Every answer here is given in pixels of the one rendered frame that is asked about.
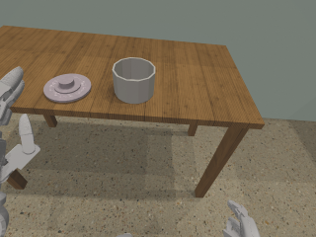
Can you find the lid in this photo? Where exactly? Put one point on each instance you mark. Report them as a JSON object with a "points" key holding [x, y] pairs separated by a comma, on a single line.
{"points": [[82, 86]]}

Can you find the knob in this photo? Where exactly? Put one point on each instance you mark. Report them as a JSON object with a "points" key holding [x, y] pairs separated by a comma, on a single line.
{"points": [[66, 81]]}

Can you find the robot right hand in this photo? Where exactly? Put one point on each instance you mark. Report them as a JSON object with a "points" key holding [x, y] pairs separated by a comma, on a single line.
{"points": [[245, 227]]}

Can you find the left robot forearm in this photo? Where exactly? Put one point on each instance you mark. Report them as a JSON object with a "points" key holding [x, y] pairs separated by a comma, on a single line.
{"points": [[4, 215]]}

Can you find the pot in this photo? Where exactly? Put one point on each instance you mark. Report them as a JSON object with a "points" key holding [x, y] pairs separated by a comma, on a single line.
{"points": [[134, 80]]}

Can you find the robot left hand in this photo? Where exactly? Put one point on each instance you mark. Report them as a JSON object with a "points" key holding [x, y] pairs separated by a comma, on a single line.
{"points": [[11, 88]]}

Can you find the table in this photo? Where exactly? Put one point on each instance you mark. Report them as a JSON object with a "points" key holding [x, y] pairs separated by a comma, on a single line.
{"points": [[195, 83]]}

